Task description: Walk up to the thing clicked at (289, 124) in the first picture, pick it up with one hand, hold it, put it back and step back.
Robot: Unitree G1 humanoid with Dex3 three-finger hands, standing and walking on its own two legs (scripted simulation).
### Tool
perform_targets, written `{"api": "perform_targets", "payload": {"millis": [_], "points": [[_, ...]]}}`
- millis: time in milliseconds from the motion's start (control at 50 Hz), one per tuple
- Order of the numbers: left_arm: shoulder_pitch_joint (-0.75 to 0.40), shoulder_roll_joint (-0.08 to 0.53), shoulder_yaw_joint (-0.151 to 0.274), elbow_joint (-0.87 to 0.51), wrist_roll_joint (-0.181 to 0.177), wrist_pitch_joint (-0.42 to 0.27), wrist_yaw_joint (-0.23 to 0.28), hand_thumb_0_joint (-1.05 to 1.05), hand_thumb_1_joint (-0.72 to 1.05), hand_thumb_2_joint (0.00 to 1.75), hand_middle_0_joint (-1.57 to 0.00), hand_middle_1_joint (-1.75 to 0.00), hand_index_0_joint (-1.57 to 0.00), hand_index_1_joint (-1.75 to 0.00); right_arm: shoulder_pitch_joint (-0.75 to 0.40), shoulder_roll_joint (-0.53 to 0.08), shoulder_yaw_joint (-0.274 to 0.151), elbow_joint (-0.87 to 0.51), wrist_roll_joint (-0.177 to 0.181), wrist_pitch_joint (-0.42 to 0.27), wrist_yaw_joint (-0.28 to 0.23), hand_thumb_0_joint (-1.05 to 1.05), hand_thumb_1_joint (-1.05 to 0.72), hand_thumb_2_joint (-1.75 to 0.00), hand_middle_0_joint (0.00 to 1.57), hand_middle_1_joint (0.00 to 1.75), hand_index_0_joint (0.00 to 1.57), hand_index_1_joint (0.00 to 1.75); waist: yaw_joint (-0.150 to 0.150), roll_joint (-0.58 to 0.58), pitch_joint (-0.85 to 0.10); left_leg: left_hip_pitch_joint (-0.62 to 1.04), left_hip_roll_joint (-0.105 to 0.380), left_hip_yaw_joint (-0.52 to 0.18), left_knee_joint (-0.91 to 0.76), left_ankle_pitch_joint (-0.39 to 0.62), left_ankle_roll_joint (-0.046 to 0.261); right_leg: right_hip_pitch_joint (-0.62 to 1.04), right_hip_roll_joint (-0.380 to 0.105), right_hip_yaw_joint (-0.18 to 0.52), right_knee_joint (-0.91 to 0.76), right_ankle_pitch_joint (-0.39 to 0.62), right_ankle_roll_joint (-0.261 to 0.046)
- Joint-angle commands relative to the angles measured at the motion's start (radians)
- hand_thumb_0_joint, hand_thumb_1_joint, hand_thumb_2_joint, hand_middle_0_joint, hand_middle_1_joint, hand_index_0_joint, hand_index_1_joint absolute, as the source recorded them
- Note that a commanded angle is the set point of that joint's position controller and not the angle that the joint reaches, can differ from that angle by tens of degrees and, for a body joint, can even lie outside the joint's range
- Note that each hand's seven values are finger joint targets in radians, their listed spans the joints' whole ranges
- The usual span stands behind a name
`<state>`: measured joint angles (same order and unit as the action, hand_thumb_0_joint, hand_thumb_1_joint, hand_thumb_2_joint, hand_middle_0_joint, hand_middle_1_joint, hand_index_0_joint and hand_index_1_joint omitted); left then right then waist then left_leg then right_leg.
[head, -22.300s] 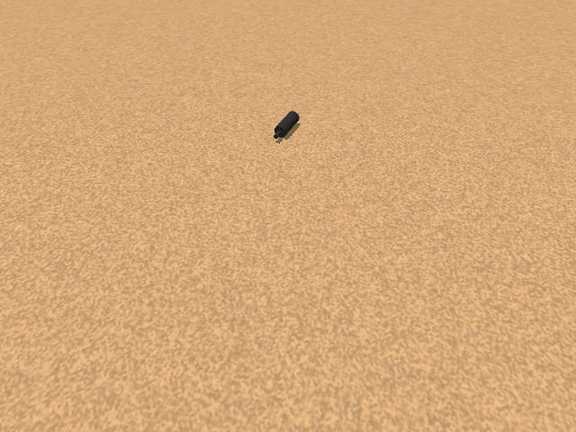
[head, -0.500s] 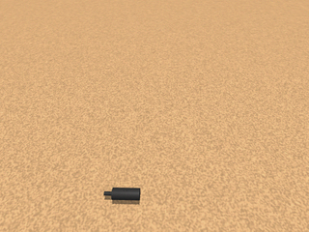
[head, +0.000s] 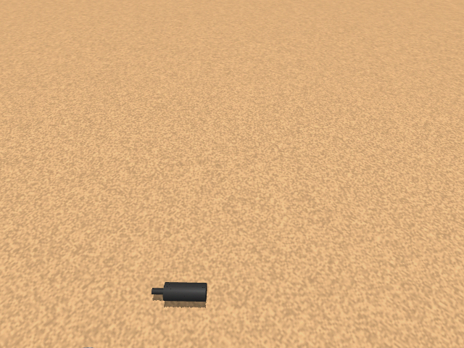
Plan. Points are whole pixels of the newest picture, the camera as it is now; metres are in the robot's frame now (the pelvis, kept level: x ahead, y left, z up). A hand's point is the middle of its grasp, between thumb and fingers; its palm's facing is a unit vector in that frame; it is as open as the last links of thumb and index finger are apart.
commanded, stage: walk up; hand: left
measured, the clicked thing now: (179, 291) +0.47 +0.21 -0.74
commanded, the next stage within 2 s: stand in 0.16 s
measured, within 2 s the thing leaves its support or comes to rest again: neither
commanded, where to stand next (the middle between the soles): +0.08 -0.02 m, yaw +0 degrees
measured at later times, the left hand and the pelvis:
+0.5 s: hand out of the picture +0.07 +0.25 -0.15, palm faces -0.03 -0.94 -0.34, open 7.4 cm; pelvis -0.02 +0.00 +0.00, yaw +0 degrees
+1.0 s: hand out of the picture +0.03 +0.24 -0.15, palm faces -0.03 -0.94 -0.34, open 7.4 cm; pelvis -0.03 -0.01 +0.00, yaw +0 degrees
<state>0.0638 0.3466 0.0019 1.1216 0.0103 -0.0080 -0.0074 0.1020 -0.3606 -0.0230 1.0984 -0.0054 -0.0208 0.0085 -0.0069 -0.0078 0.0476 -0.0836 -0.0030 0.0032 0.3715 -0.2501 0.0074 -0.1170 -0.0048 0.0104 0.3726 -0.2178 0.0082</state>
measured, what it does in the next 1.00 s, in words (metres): stands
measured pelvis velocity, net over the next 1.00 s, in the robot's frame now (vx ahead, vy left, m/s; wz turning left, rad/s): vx -0.03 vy -0.01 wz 0.01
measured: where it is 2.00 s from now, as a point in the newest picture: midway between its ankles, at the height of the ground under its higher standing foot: outside the picture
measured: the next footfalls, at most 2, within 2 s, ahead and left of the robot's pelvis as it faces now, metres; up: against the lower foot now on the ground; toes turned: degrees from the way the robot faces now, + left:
left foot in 1.48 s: -0.08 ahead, +0.13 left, +0.00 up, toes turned +0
right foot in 1.90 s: -0.17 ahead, -0.10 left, +0.00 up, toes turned -1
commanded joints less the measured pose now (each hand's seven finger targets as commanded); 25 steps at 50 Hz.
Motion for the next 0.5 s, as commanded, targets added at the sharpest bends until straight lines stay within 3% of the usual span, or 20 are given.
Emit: {"api": "perform_targets", "payload": {"millis": [0,120,140,160,200,320,380,480], "points": [[-0.056,0.218,0.047,-0.057,-0.002,-0.028,0.015,0.0,0.9,0.9,-0.2,-0.3,-0.2,-0.3,-0.036,-0.217,-0.04,-0.054,-0.002,-0.022,-0.018,0.0,-0.9,-0.9,0.2,0.3,0.2,0.3,-0.002,0.013,-0.097,0.008,0.12,-0.08,-0.055,0.291,0.03,0.047,-0.107,0.07,-0.035,0.274,-0.043],[-0.056,0.215,0.044,-0.054,-0.001,-0.025,0.015,0.0,0.9,0.9,-0.2,-0.3,-0.2,-0.3,-0.049,-0.215,-0.038,-0.051,-0.002,-0.021,-0.019,0.0,-0.9,-0.9,0.2,0.3,0.2,0.3,-0.002,0.017,-0.087,0.016,0.118,-0.08,-0.071,0.267,0.028,0.04,-0.103,0.068,-0.049,0.25,-0.036],[-0.053,0.203,0.039,-0.054,-0.007,-0.027,0.016,0.0,0.9,0.9,-0.2,-0.3,-0.2,-0.3,-0.077,-0.198,-0.028,-0.048,0.001,-0.019,-0.02,0.0,-0.9,-0.9,0.2,0.3,0.2,0.3,0.006,0.012,-0.053,0.002,0.137,-0.101,-0.089,0.344,0.016,0.034,-0.114,0.081,-0.062,0.303,-0.029],[-0.05,0.208,0.042,-0.054,-0.007,-0.027,0.018,0.0,0.9,0.9,-0.2,-0.3,-0.2,-0.3,-0.067,-0.198,-0.028,-0.048,0.002,-0.018,-0.021,0.0,-0.9,-0.9,0.2,0.3,0.2,0.3,0.002,0.006,-0.082,0.018,0.141,-0.095,-0.087,0.387,0.012,0.057,-0.118,0.077,-0.054,0.337,-0.029],[-0.038,0.205,0.041,-0.05,-0.01,-0.029,0.02,0.0,0.9,0.9,-0.2,-0.3,-0.2,-0.3,-0.061,-0.202,-0.026,-0.04,0.004,-0.019,-0.022,0.0,-0.9,-0.9,0.2,0.3,0.2,0.3,0.003,0.012,-0.101,0.031,0.141,-0.092,-0.083,0.425,0.011,0.082,-0.12,0.075,-0.053,0.379,-0.027],[-0.032,0.209,0.039,-0.046,-0.006,-0.027,0.021,0.0,0.9,0.9,-0.2,-0.3,-0.2,-0.3,-0.073,-0.201,-0.024,-0.027,0.003,-0.014,-0.021,0.0,-0.9,-0.9,0.2,0.3,0.2,0.3,0.002,0.014,-0.124,0.05,0.142,-0.091,-0.106,0.34,0.008,0.085,-0.119,0.073,-0.076,0.305,-0.025],[-0.026,0.208,0.036,-0.042,-0.004,-0.027,0.02,0.0,0.9,0.9,-0.2,-0.3,-0.2,-0.3,-0.08,-0.197,-0.02,-0.023,0.003,-0.01,-0.017,0.0,-0.9,-0.9,0.2,0.3,0.2,0.3,0.003,0.007,-0.097,0.02,0.13,-0.091,-0.121,0.246,0.007,0.065,-0.118,0.079,-0.103,0.239,-0.02],[-0.019,0.211,0.034,-0.041,-0.004,-0.029,0.019,0.0,0.9,0.9,-0.2,-0.3,-0.2,-0.3,-0.075,-0.197,-0.021,-0.013,0.0,-0.011,-0.015,0.0,-0.9,-0.9,0.2,0.3,0.2,0.3,0.005,0.013,-0.101,0.031,0.137,-0.094,-0.118,0.256,0.009,0.059,-0.124,0.082,-0.104,0.243,-0.024]]}}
